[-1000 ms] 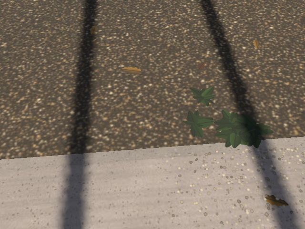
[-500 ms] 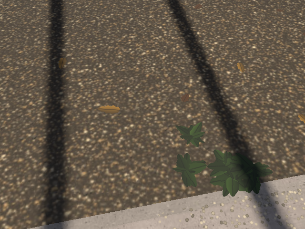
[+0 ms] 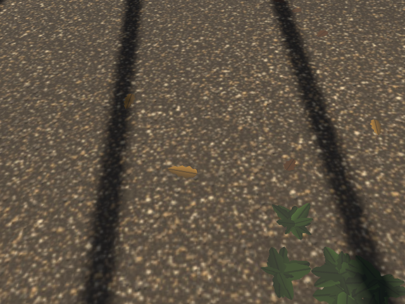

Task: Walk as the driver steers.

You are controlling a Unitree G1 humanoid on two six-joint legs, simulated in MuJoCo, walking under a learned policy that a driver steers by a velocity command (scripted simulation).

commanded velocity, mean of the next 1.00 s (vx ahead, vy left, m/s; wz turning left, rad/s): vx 0.01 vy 0.00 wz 0.41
